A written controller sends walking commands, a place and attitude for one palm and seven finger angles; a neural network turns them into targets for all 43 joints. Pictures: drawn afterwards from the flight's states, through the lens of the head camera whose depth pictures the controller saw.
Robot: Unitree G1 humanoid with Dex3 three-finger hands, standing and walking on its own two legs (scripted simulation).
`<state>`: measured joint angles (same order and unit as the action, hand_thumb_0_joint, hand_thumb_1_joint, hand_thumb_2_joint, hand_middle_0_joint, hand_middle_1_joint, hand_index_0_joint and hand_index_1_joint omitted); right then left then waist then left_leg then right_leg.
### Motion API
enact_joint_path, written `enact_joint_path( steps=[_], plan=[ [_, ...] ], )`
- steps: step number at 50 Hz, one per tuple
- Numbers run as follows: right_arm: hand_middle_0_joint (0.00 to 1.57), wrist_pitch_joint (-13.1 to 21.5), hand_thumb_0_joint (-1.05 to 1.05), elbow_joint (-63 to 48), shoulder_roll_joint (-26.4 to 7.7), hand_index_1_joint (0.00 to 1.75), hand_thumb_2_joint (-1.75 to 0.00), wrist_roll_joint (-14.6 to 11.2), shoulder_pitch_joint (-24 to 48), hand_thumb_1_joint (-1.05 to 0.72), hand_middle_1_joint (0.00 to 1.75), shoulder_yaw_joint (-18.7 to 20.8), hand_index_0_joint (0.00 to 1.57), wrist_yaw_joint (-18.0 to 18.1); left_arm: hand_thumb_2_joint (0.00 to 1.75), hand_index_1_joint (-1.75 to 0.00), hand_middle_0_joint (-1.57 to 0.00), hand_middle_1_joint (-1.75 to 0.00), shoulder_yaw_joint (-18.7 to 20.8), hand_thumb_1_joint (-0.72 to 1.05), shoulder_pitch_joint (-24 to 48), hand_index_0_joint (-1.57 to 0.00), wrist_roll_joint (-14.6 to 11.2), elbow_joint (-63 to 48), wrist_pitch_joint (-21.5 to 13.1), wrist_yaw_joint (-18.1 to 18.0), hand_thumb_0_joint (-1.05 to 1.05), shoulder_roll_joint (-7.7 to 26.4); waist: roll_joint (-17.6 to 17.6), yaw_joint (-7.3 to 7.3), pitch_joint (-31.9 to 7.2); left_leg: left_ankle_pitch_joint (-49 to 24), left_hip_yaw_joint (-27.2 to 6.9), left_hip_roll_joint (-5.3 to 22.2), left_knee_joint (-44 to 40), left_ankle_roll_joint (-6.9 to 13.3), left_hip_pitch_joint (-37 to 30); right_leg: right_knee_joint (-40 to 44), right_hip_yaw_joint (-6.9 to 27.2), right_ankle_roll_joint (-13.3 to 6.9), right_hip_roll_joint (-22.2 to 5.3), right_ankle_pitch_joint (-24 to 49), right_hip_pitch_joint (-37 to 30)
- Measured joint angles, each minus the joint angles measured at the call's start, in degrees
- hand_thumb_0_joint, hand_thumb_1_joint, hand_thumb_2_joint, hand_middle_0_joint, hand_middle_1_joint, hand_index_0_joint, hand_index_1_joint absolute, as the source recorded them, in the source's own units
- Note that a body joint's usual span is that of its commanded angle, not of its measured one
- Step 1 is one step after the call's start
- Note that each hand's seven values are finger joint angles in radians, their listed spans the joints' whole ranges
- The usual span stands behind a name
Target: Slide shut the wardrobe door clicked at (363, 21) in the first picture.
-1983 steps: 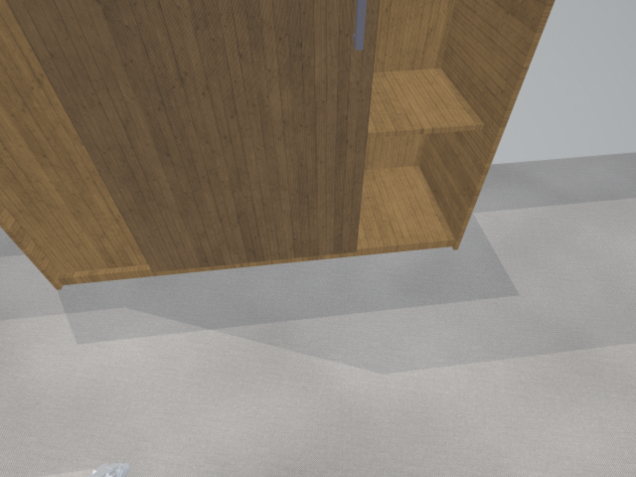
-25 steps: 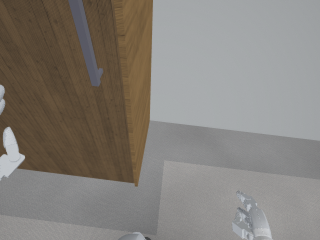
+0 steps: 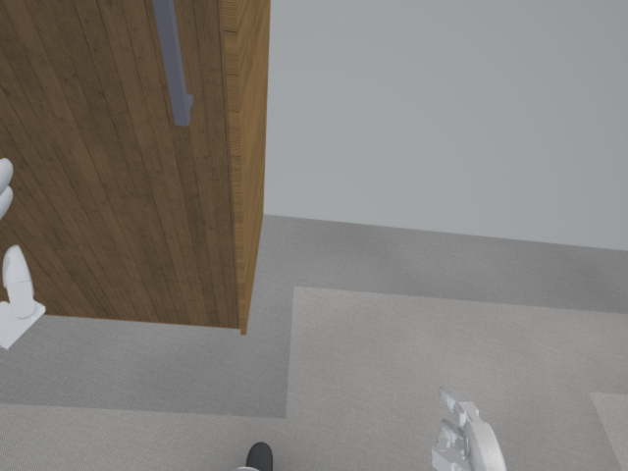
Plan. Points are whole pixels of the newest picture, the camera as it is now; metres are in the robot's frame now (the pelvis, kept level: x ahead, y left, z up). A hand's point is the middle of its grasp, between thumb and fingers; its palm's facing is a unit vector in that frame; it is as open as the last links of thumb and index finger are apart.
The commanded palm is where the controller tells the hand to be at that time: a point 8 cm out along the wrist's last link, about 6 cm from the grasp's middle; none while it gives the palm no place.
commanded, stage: stop stepping back and stand still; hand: left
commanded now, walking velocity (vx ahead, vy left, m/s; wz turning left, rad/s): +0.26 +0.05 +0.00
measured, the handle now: (173, 29) +0.58 +0.27 +0.23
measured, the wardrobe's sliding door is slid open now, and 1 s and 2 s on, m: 0.00 0.00 0.00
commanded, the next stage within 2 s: let the arm hang, fingers relaxed in 1.26 s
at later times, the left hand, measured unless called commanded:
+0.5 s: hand out of the picture +0.12 +0.29 +0.17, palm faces +0.44 -0.81 -0.40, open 7.4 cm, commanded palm +0.08 +0.32 +0.18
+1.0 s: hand out of the picture +0.16 +0.32 +0.16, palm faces +0.48 -0.78 -0.40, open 7.4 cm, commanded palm +0.10 +0.35 +0.18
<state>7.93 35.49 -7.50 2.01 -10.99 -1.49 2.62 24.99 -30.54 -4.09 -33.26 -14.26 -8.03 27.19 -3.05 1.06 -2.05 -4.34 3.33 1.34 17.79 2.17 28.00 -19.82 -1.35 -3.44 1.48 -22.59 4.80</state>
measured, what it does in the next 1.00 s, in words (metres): steps on the spot: right foot, then left foot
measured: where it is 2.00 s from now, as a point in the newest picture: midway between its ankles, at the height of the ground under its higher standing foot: outside the picture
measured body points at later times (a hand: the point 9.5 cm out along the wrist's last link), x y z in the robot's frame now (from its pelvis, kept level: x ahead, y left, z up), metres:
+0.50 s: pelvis -0.07 +0.02 +0.00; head -0.09 +0.05 +0.45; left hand +0.09 +0.33 +0.19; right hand +0.06 -0.23 -0.07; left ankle -0.03 +0.12 -0.69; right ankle -0.07 -0.10 -0.73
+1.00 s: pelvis -0.04 +0.05 -0.01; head -0.04 +0.07 +0.44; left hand +0.12 +0.36 +0.18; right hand +0.11 -0.18 -0.09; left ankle -0.03 +0.15 -0.74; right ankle -0.05 -0.06 -0.73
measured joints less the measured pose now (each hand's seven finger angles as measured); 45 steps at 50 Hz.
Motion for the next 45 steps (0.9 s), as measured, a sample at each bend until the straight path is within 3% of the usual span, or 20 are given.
enact_joint_path(
  steps=[1,4,5,7,8,10,11,14,16,18,21,23,25,28,30,34,36,39,43,45],
  plan=[
    [0.2,-0.2,0.01,-0.2,-0.3,0.3,-0.9,0.0,0.9,-0.9,0.3,-0.3,0.21,0.0,0.9,-0.3,-0.21,-0.3,0.5,0.89,-0.3,-0.21,-0.1,-0.3,-0.3,0.1,0.01,0.5,-0.3,0.43,0.7,2.6,0.5,-0.2,4.0,-0.8,2.0,1.0,0.4,0.0,-0.9,2.8,0.3],
    [0.2,-1.3,0.01,1.8,-1.9,0.3,-0.9,-0.5,0.5,-0.9,0.3,0.0,0.21,0.3,0.9,-0.3,-0.21,-0.3,-1.1,0.89,-1.1,-0.22,0.0,-0.2,0.9,0.8,0.01,-0.1,2.0,0.7,0.9,15.2,-2.8,-1.0,20.4,-3.3,3.5,-4.4,1.0,3.6,-0.2,2.6,1.2],
    [0.2,-1.6,0.01,2.3,-2.2,0.3,-0.9,-1.0,-0.6,-0.9,0.3,0.2,0.21,0.6,0.9,-0.3,-0.22,-0.3,-1.2,0.89,-1.5,-0.22,0.1,-0.3,1.3,0.8,0.01,-0.2,1.6,0.68,0.0,17.3,-3.1,-1.7,24.0,-3.4,2.3,-5.6,1.4,4.2,-0.6,1.8,1.3],
    [0.2,-1.7,0.01,2.4,-3.1,0.3,-0.9,-1.8,-3.3,-0.9,0.3,0.4,0.21,1.3,0.9,-0.3,-0.22,-0.3,-1.0,0.88,-1.4,-0.22,0.5,0.5,2.1,0.5,0.01,-0.8,1.2,0.04,-2.0,18.3,-3.2,-1.9,21.7,-3.0,-2.8,-8.4,1.5,5.4,-1.1,0.0,1.9],
    [0.2,-1.6,0.01,2.5,-3.6,0.3,-0.9,-2.1,-4.0,-0.9,0.3,0.8,0.21,1.7,0.9,-0.3,-0.22,-0.3,-1.0,0.88,-0.1,-0.22,0.8,1.7,2.5,0.3,0.01,-1.2,1.1,-0.78,-2.4,20.4,-3.4,-2.6,19.8,-1.0,-3.8,-10.3,1.0,5.9,-1.7,-1.0,2.8],
    [0.2,-1.4,0.01,3.4,-3.8,0.3,-0.9,-2.4,-3.9,-0.91,0.3,1.3,0.21,2.4,0.9,-0.3,-0.22,-0.3,-0.7,0.88,3.5,-0.22,1.1,4.9,3.4,-0.3,0.01,-2.2,0.0,-1.39,-1.2,18.6,-2.9,-4.1,18.9,2.1,-4.1,-13.8,1.7,5.1,-2.5,-1.5,4.4],
    [0.2,-1.1,0.01,3.7,-3.6,0.3,-0.9,-2.2,-3.6,-0.91,0.3,1.3,0.21,2.5,0.9,-0.3,-0.22,-0.3,-0.3,0.88,4.5,-0.22,1.1,6.2,3.9,-0.7,0.01,-2.7,-0.4,-1.72,-0.6,16.7,-2.6,-4.3,17.3,2.5,-4.8,-16.3,2.5,4.5,-2.1,-2.8,5.7],
    [0.2,-0.3,0.01,3.1,-2.6,0.3,-0.9,-1.4,-3.9,-0.91,0.3,1.0,0.2,1.8,0.9,-0.3,-0.21,-0.3,0.1,0.89,4.1,-0.22,1.2,6.6,4.6,-1.2,0.01,-3.3,-0.7,-2.93,0.3,11.8,-2.7,-4.0,10.3,1.6,-7.8,-19.5,2.2,3.0,0.0,-4.6,8.4],
    [0.2,0.1,0.01,1.8,-2.3,0.3,-0.9,-1.2,-4.9,-0.91,0.3,0.6,0.2,1.2,0.9,-0.3,-0.21,-0.3,-0.4,0.89,1.3,-0.21,1.6,5.1,4.2,-1.0,0.01,-3.3,0.0,-3.68,0.0,10.8,-3.3,-3.5,7.0,1.1,-8.8,-14.8,-0.3,2.3,1.1,-4.3,7.6],
    [0.2,-0.3,0.01,0.1,-2.2,0.3,-0.9,-1.0,-5.9,-0.91,0.3,0.5,0.2,0.8,0.9,-0.3,-0.21,-0.3,-0.7,0.89,-1.9,-0.21,2.0,3.3,3.4,-0.5,0.01,-2.1,-0.2,-3.88,-0.7,14.8,-3.1,-4.0,8.2,0.0,-7.3,-7.5,-1.5,0.9,1.0,-4.0,5.6],
    [0.2,-1.9,0.01,0.6,-3.2,0.3,-0.9,-0.9,-5.4,-0.91,0.3,1.2,0.21,0.5,0.9,-0.3,-0.21,-0.3,-1.2,0.89,-3.7,-0.21,2.3,2.1,2.6,0.5,0.01,-1.5,0.0,-1.77,-0.3,22.6,-2.6,-3.9,26.5,-2.1,-0.4,-5.9,-1.1,0.0,0.4,6.7,6.9],
    [0.2,-2.5,0.01,2.1,-3.9,0.3,-0.9,-1.1,-5.5,-0.91,0.3,1.6,0.21,0.7,0.9,-0.3,-0.22,-0.3,-1.4,0.89,-2.8,-0.22,2.5,3.1,2.1,0.4,0.01,-2.2,-0.2,-0.5,-0.7,23.5,-2.0,-2.7,34.2,-2.2,1.2,-6.4,-1.1,0.6,-0.6,8.6,7.3],
    [0.2,-2.8,0.01,3.1,-4.5,0.3,-0.9,-1.2,-6.0,-0.91,0.3,1.8,0.21,1.2,0.9,-0.3,-0.22,-0.3,-1.5,0.88,-0.8,-0.22,2.9,5.4,2.1,-0.2,0.01,-3.4,-0.3,0.05,-1.6,24.0,-1.2,-0.7,32.0,-1.8,-0.8,-7.3,-1.8,1.6,-1.8,7.4,7.6],
    [0.2,-2.2,0.01,2.9,-6.0,0.3,-0.9,-1.3,-6.5,-0.91,0.3,2.3,0.21,2.2,0.9,-0.3,-0.22,-0.3,-2.2,0.88,2.7,-0.22,3.0,7.7,3.2,-1.5,0.01,-5.7,0.6,-0.15,-2.0,25.2,-1.1,1.7,20.0,-1.0,-7.9,-11.5,-3.2,2.6,-3.2,5.2,9.0],
    [0.2,-1.7,0.01,2.6,-6.3,0.3,-0.9,-1.6,-5.4,-0.91,0.3,2.8,0.21,2.8,0.9,-0.3,-0.21,-0.3,-2.4,0.89,5.1,-0.22,2.9,7.9,4.0,-2.0,0.01,-6.3,0.8,-1.15,-0.6,20.7,-1.7,1.1,18.2,-1.0,-8.5,-17.3,-2.6,3.0,-3.6,1.6,11.1],
    [0.2,-0.8,0.01,2.5,-2.6,0.3,-0.9,-1.4,-3.3,-0.91,0.3,2.1,0.2,1.9,0.9,-0.3,-0.21,-0.3,-1.0,0.89,4.9,-0.21,2.8,7.1,4.4,-1.5,0.01,-4.7,-0.6,-2.83,1.4,19.3,-1.7,-0.2,17.7,-1.3,-9.4,-27.8,-0.3,3.0,-1.4,-3.8,14.9],
    [0.2,-0.5,0.01,1.6,-1.2,0.3,-0.9,-1.3,-3.6,-0.91,0.3,1.0,0.2,0.9,0.9,-0.3,-0.21,-0.3,-0.5,0.89,2.6,-0.21,2.9,5.1,4.0,-1.3,0.01,-3.7,0.0,-3.07,1.4,18.7,-2.1,0.3,16.2,-1.6,-10.0,-22.7,-1.9,2.9,-0.5,-3.0,13.5],
    [0.2,-1.1,0.01,-0.4,-0.3,0.3,-0.9,-1.2,-4.3,-0.91,0.3,-0.4,0.2,-0.1,0.9,-0.3,-0.21,-0.3,0.3,0.89,-0.9,-0.21,3.0,2.3,3.2,-0.9,0.01,-2.2,0.9,-2.11,1.1,20.6,-1.9,0.9,18.5,-2.2,-8.5,-13.0,-2.8,1.5,0.1,2.9,10.8],
    [0.2,-2.3,0.01,1.2,-1.5,0.3,-0.9,-1.7,-3.8,-0.91,0.3,-0.1,0.21,-0.4,0.9,-0.3,-0.21,-0.3,-1.2,0.89,0.0,-0.22,2.6,3.4,3.3,-0.5,0.01,-3.6,3.0,-0.29,1.5,25.1,-2.5,0.7,26.1,-2.2,-6.2,-13.3,-3.3,0.8,0.5,5.9,10.7],
    [0.2,-2.6,0.01,1.9,-2.4,0.3,-0.9,-1.8,-3.6,-0.91,0.3,0.0,0.21,-0.1,0.9,-0.3,-0.22,-0.3,-1.6,0.89,0.8,-0.22,2.4,4.4,3.5,-0.9,0.01,-4.8,3.1,0.03,1.6,23.0,-1.9,0.5,21.7,-1.9,-8.4,-13.3,-3.2,1.4,0.0,5.1,10.1]
  ],
)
